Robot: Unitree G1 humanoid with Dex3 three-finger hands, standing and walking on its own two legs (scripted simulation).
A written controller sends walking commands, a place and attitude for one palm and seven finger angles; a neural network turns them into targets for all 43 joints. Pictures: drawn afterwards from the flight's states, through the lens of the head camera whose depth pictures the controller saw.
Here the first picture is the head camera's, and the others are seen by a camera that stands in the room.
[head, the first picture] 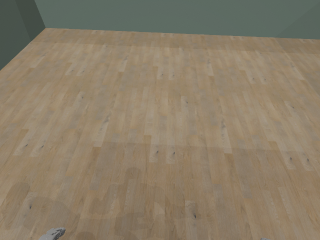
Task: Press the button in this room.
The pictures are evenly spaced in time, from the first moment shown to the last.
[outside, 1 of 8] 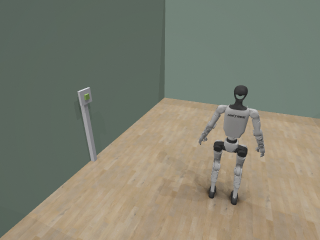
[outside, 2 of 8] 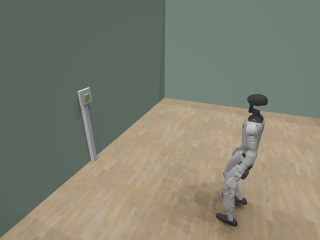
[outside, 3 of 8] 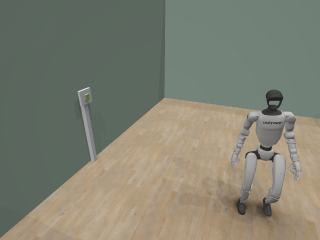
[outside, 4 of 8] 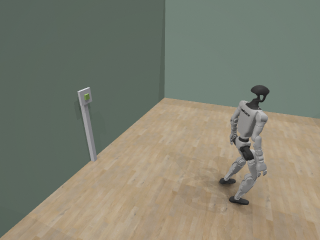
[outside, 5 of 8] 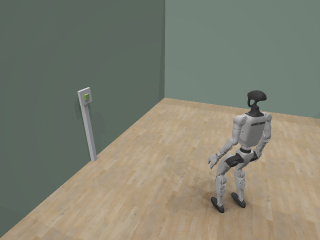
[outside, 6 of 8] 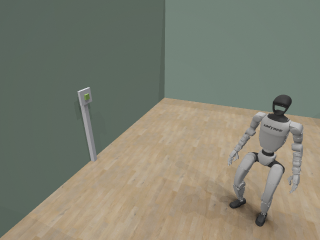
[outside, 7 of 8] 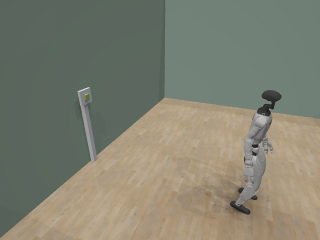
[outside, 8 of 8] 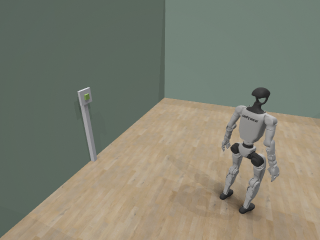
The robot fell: no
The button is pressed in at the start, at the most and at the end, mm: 0 0 0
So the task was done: no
